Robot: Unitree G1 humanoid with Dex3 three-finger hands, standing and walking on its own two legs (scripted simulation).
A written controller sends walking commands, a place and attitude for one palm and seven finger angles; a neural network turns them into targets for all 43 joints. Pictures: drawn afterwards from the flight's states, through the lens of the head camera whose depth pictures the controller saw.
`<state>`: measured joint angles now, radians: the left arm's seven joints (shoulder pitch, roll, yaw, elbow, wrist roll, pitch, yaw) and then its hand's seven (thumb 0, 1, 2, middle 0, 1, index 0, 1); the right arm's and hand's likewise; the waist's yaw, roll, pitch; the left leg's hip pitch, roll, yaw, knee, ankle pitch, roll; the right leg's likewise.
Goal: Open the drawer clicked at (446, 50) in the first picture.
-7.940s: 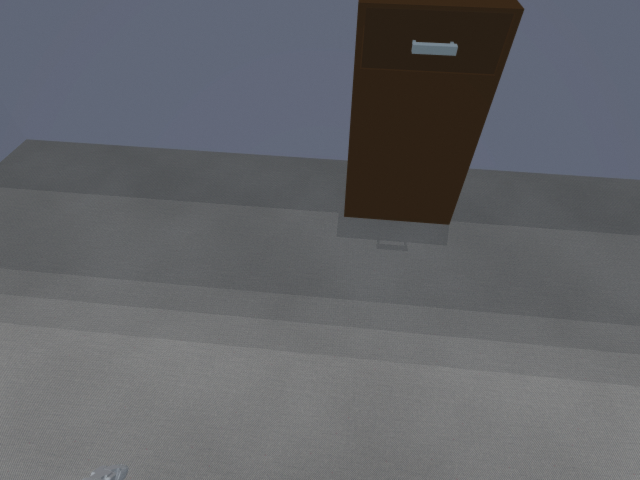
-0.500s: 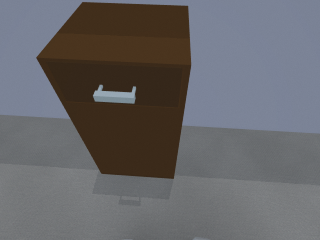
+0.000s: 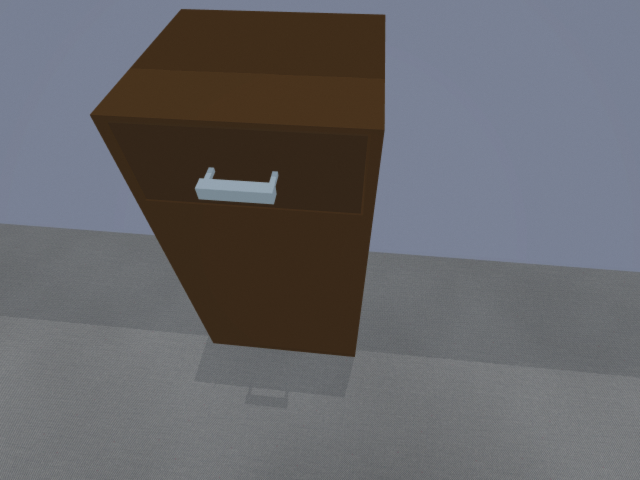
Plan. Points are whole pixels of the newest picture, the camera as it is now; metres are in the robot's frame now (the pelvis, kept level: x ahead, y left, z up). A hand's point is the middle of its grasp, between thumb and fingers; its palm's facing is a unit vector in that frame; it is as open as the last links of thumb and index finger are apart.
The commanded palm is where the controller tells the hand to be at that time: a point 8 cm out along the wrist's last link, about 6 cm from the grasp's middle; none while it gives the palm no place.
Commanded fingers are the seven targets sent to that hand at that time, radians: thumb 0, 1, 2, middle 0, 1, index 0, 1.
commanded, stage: come to a stop and stand still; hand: left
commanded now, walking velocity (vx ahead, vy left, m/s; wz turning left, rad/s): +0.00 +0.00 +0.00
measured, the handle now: (239, 182) +0.57 +0.20 +0.01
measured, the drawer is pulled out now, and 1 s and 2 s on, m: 0.00 0.00 0.00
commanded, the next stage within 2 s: look again from close up in 0.60 s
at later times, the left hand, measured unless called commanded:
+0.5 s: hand out of the picture +0.02 +0.20 -0.18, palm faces +0.02 -0.98 -0.18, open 7.3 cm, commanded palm none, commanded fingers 0.00 0.90 0.90 -0.20 -0.30 -0.20 -0.30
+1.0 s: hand out of the picture +0.00 +0.19 -0.17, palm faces +0.00 -0.97 -0.23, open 7.3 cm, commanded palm none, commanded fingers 0.00 0.90 0.90 -0.20 -0.30 -0.20 -0.30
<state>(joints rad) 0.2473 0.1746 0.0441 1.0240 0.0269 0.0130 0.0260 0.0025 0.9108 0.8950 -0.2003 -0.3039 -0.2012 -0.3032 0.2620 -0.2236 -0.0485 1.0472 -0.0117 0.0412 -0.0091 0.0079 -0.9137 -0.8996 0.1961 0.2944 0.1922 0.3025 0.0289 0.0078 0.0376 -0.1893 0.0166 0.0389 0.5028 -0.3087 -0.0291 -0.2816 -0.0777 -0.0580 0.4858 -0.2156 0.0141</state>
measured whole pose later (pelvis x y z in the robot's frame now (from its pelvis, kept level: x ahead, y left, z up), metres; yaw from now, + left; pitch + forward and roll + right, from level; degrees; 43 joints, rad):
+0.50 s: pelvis +0.02 +0.03 +0.00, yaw -1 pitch -1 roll +0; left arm 0.26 0.15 0.00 1.16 0.01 0.01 0.03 0.01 0.92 0.90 -0.20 -0.30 -0.20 -0.30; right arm 0.28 -0.14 0.00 1.14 -0.01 -0.01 -0.04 0.01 -0.92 -0.90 0.20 0.29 0.20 0.30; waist 0.01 -0.01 0.02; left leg -0.07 0.01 0.06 0.40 -0.31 0.01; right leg -0.18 -0.07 -0.04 0.43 -0.23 0.05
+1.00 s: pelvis +0.00 +0.02 -0.01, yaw -1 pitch -3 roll +1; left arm 0.29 0.14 -0.01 1.12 0.02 -0.01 0.03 0.00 0.91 0.90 -0.20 -0.30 -0.20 -0.30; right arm 0.33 -0.16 0.02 1.06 -0.02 -0.01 -0.02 0.01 -0.92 -0.90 0.20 0.29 0.19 0.30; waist 0.00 0.05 0.01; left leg -0.12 0.01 0.06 0.51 -0.34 0.00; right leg -0.23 -0.07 -0.03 0.55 -0.27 0.03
